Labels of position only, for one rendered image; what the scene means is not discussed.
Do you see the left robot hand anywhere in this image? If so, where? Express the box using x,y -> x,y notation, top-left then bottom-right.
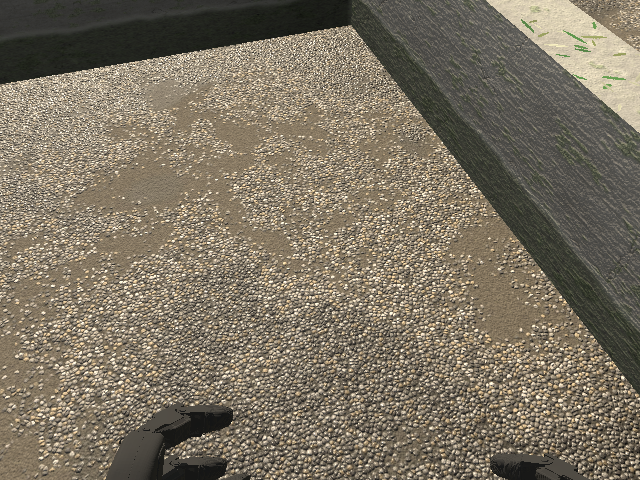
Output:
105,403 -> 250,480

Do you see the right robot hand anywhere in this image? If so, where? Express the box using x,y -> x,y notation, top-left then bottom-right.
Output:
490,453 -> 590,480

